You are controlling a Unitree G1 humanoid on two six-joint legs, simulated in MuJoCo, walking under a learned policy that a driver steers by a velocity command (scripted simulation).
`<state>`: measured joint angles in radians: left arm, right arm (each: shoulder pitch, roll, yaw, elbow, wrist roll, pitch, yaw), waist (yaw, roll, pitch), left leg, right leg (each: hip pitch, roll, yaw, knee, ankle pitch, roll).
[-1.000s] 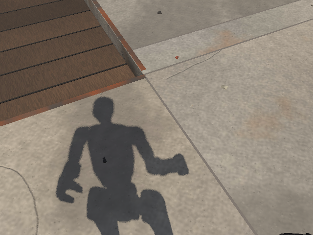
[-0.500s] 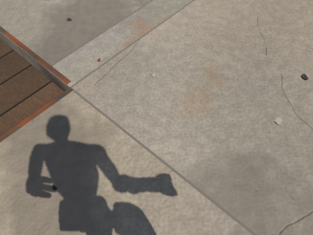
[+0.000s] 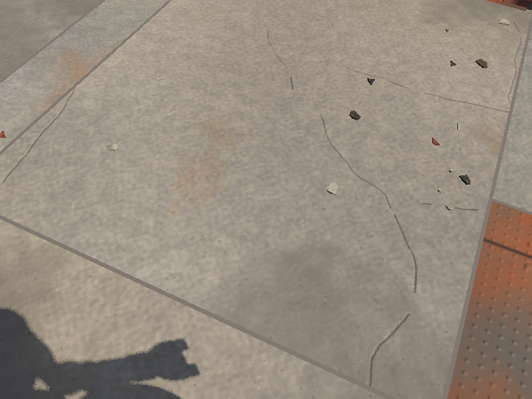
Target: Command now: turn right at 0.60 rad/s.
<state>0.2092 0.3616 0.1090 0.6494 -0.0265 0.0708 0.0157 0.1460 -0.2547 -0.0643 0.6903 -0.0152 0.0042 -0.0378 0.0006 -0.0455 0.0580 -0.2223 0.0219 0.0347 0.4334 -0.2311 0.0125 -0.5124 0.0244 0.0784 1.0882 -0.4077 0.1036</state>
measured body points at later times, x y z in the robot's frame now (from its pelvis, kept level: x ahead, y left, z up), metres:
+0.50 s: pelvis -0.01 -0.05 +0.00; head +0.03 -0.09 +0.45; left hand +0.23 +0.18 -0.07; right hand +0.08 -0.38 -0.11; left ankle +0.06 +0.10 -0.69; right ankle -0.01 -0.15 -0.74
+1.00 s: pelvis +0.00 -0.03 +0.00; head +0.04 -0.05 +0.45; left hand +0.29 +0.12 -0.10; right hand -0.03 -0.34 -0.10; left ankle +0.07 +0.07 -0.74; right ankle -0.08 -0.15 -0.69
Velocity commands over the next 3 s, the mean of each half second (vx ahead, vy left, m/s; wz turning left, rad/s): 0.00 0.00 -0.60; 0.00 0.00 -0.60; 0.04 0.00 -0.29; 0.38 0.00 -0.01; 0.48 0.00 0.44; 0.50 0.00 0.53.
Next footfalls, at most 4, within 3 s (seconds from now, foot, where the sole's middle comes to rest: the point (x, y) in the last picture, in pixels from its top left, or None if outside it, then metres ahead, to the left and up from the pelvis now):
0.20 right None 0.03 -0.15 -0.78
0.68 left None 0.10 0.05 -0.78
1.12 right None -0.05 -0.17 -0.78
1.58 left None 0.09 0.00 -0.78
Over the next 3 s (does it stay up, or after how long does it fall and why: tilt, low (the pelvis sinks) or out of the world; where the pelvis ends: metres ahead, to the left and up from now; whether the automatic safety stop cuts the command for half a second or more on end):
stays up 0.59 -0.49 -0.01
